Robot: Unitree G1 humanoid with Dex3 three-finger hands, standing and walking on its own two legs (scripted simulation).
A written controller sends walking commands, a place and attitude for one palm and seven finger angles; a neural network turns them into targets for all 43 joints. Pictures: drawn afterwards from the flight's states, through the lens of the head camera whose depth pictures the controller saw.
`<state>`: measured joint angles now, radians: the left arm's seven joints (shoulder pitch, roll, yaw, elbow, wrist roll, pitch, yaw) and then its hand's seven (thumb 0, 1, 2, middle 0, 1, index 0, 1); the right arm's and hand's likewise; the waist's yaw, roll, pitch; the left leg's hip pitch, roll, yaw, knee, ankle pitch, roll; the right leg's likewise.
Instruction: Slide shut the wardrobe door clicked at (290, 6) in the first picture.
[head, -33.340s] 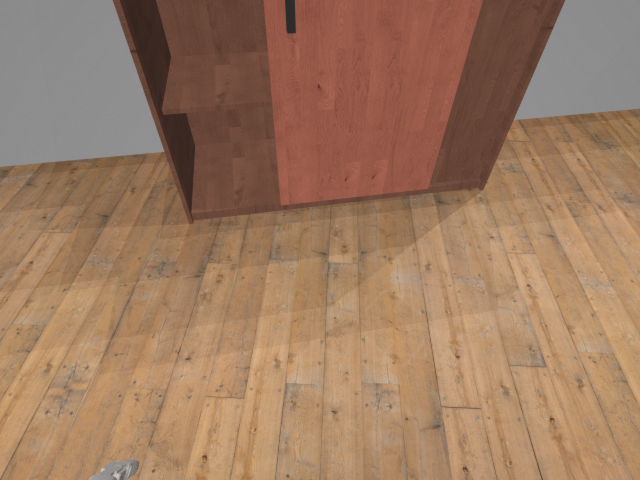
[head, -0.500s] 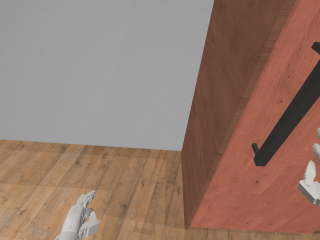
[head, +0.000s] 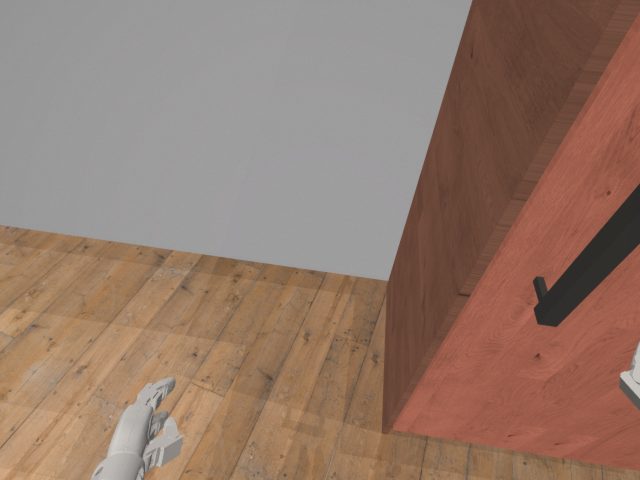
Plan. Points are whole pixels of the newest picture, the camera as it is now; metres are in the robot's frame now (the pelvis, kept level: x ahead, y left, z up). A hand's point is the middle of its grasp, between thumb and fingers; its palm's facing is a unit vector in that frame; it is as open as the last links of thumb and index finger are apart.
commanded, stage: step back with the hand held close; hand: right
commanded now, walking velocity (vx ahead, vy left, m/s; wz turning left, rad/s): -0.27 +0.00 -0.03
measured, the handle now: (610, 222) +0.36 -0.29 +0.19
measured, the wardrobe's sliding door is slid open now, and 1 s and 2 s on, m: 0.00 0.00 0.00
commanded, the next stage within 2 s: stop stepping back and stand still in 0.92 s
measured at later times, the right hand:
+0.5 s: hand out of the picture +0.12 -0.31 +0.15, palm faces +0.50 +0.74 -0.46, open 7.4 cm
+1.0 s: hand out of the picture +0.03 -0.30 +0.17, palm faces +0.44 +0.78 -0.45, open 7.4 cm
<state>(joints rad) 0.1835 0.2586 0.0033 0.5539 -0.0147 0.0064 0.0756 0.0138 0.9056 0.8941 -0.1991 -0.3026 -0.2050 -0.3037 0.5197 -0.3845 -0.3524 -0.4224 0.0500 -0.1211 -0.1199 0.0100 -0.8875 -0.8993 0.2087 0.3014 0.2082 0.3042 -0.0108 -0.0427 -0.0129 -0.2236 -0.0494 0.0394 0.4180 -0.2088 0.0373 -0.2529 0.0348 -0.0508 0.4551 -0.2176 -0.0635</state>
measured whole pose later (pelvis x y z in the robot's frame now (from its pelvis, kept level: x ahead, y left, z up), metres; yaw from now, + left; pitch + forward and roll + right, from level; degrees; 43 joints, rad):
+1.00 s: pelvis -0.16 -0.03 +0.00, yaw -1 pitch +3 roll +4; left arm 0.20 0.15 0.00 0.61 0.01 -0.14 0.04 0.01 0.90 0.89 -0.20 -0.30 -0.21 -0.30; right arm 0.55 -0.44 -0.46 -0.59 0.04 -0.21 -0.14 0.01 -0.88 -0.90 0.21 0.30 0.21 0.30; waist -0.02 0.02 -0.01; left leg -0.35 -0.06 0.01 0.84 -0.48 -0.03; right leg -0.42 -0.05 0.00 0.46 -0.10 -0.04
